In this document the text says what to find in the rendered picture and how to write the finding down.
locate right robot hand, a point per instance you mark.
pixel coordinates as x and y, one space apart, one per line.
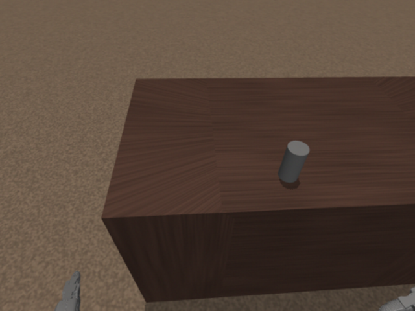
406 303

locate left robot hand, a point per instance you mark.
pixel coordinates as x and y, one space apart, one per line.
70 294

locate can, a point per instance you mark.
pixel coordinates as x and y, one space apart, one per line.
293 160

